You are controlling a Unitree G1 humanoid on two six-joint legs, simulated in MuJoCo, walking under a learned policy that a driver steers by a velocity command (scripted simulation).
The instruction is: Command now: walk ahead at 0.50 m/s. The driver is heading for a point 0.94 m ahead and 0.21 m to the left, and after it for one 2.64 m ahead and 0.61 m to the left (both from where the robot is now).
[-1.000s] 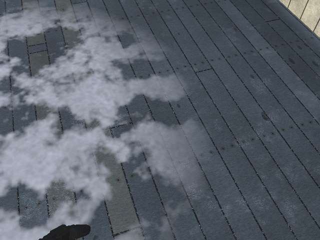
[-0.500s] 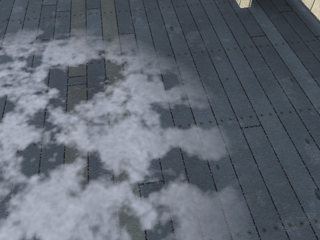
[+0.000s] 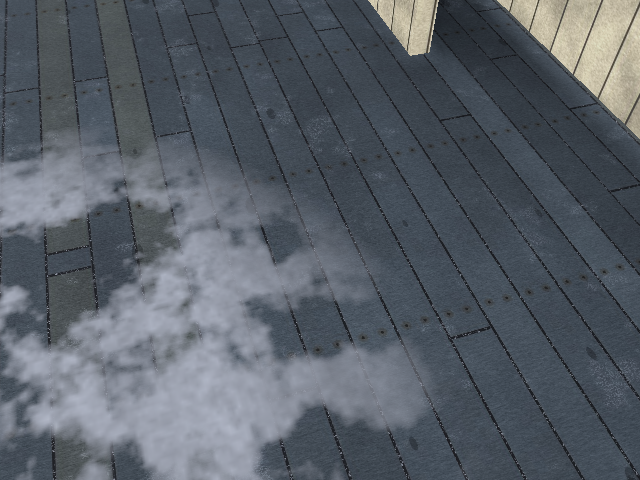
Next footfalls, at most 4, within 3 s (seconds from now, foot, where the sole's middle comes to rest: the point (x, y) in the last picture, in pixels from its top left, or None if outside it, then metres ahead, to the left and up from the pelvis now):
0.16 right None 0.29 -0.15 -0.78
0.70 left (237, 477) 0.52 0.15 -0.78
1.22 right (255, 327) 0.88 0.12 -0.78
1.72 left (158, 298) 0.98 0.36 -0.78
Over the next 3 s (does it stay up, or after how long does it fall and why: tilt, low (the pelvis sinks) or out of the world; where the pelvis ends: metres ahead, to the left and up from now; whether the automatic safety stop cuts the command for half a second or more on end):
stays up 1.05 0.26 -0.01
